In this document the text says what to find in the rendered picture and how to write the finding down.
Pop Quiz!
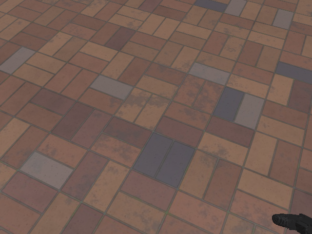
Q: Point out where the robot right hand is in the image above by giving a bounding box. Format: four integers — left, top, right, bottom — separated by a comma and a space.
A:
272, 214, 312, 234

